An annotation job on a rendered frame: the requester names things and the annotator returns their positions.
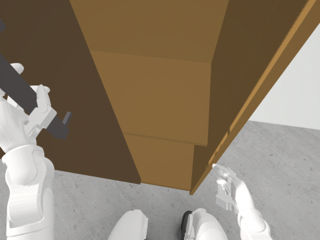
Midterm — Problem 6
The right robot hand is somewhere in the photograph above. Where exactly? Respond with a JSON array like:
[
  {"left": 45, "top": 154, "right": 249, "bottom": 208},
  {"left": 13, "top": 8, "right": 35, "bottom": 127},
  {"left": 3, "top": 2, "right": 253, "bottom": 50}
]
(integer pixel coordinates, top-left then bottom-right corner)
[{"left": 212, "top": 163, "right": 255, "bottom": 216}]

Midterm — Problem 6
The robot right forearm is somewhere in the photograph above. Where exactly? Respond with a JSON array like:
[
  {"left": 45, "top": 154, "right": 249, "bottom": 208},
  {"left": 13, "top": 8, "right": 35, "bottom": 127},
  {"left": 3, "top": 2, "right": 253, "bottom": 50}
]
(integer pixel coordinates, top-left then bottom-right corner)
[{"left": 237, "top": 208, "right": 273, "bottom": 240}]

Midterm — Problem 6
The robot left forearm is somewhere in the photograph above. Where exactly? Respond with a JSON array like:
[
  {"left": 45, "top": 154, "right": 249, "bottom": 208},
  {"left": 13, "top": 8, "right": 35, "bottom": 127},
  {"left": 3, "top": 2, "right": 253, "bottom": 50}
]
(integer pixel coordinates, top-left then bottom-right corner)
[{"left": 2, "top": 144, "right": 55, "bottom": 240}]

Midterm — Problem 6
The wardrobe door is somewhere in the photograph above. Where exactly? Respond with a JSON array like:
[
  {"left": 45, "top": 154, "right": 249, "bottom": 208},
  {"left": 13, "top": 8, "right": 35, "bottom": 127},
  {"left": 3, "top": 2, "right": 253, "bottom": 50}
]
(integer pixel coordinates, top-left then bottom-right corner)
[{"left": 0, "top": 0, "right": 141, "bottom": 185}]

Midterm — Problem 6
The handle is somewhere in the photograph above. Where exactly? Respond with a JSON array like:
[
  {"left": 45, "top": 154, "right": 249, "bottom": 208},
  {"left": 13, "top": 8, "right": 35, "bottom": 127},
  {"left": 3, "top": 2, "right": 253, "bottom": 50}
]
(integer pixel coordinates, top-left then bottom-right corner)
[{"left": 0, "top": 19, "right": 73, "bottom": 140}]

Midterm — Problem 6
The left robot hand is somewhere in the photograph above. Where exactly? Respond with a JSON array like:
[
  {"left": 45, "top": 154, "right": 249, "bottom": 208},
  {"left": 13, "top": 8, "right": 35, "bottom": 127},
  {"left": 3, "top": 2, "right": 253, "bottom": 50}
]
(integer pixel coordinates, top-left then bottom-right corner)
[{"left": 0, "top": 63, "right": 57, "bottom": 153}]

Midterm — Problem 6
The right robot thigh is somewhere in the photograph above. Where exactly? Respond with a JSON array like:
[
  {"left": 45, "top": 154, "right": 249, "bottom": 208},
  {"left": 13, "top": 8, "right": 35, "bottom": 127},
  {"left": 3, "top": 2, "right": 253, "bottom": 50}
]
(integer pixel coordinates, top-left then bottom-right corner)
[{"left": 186, "top": 211, "right": 228, "bottom": 240}]

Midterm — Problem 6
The robot right shin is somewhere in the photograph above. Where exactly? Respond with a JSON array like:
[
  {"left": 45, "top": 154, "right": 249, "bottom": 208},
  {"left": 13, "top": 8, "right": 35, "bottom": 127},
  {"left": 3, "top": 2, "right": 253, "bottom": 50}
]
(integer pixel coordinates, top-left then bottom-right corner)
[{"left": 184, "top": 208, "right": 206, "bottom": 240}]

